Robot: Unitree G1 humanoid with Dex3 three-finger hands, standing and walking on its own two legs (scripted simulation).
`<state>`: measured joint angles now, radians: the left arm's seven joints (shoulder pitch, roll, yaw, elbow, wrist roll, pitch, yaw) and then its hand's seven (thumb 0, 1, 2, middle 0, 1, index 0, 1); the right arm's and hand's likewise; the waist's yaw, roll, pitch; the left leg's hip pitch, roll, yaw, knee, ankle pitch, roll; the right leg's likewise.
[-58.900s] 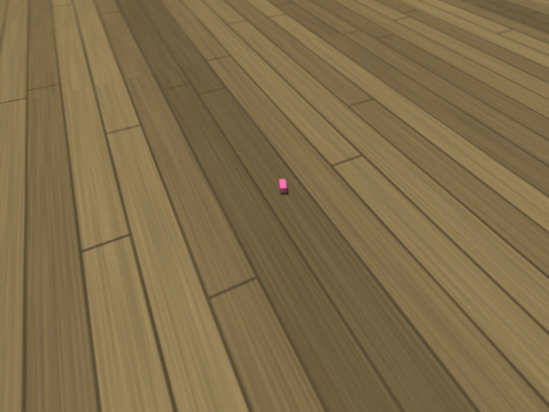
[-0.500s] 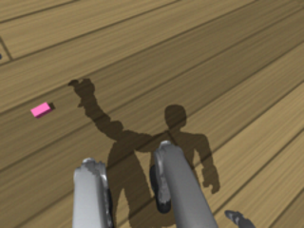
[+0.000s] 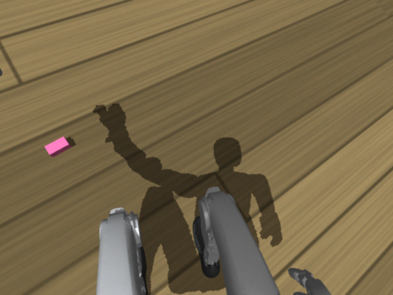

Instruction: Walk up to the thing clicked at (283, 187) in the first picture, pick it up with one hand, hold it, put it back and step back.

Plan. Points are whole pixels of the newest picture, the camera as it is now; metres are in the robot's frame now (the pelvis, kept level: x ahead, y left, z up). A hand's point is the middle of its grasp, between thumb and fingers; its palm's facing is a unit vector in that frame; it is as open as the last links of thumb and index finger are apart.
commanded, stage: go down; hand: left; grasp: from above
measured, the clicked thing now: (58, 146) +0.56 +0.33 -0.49
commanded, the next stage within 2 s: approach in 0.98 s
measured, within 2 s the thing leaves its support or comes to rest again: neither
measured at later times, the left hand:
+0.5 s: hand out of the picture +0.50 +0.35 -0.03, palm faces -0.45 -0.04 -0.89, open 13.5 cm
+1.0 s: hand out of the picture +0.51 +0.35 -0.04, palm faces -0.43 -0.03 -0.90, open 13.7 cm
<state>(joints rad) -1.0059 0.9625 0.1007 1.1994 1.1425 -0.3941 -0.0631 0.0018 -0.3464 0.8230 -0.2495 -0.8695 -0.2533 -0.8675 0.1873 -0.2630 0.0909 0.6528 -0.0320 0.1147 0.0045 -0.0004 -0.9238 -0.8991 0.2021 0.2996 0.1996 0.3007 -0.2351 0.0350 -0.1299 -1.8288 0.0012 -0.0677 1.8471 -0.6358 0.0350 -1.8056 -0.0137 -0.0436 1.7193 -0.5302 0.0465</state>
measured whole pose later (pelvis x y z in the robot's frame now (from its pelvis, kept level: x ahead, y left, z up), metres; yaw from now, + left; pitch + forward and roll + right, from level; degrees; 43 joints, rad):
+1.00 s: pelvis +0.01 +0.00 +0.01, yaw -1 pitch +35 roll -8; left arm -1.00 0.99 0.13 1.21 1.17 -0.41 -0.02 0.00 -0.45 0.89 -0.17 -0.96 -0.18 -0.96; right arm 0.19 -0.26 0.09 0.66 -0.03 0.12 0.01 0.00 -0.93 -0.90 0.20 0.30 0.20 0.30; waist -0.23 0.02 -0.12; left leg -1.80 0.01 -0.07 1.82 -0.64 0.04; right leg -1.77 -0.01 -0.05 1.68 -0.53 0.05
